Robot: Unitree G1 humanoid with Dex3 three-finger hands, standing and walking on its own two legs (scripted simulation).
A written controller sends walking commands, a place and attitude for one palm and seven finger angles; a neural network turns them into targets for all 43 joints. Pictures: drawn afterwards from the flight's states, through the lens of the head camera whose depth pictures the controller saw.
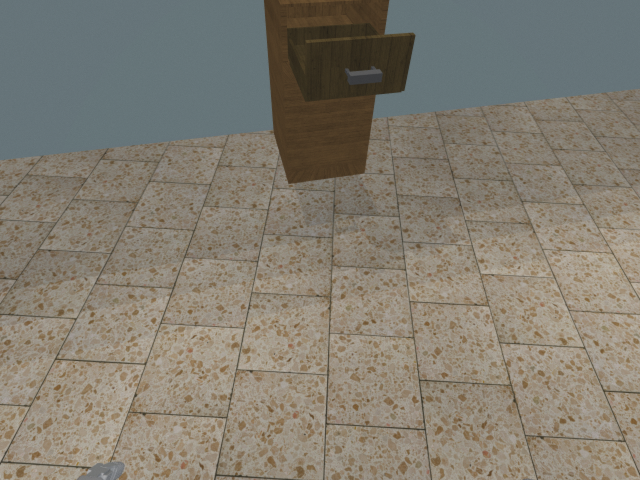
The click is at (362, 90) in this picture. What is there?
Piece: drawer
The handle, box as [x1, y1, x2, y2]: [345, 66, 382, 84]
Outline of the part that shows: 382,73 379,69 376,69 373,66 371,66 370,70 350,72 347,68 345,69 345,72 348,76 347,80 350,84 381,81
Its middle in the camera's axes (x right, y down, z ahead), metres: +0.13 -0.51 +1.19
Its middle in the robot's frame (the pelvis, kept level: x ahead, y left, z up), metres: +1.24 -0.07 -0.08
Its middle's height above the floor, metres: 0.69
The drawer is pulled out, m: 0.30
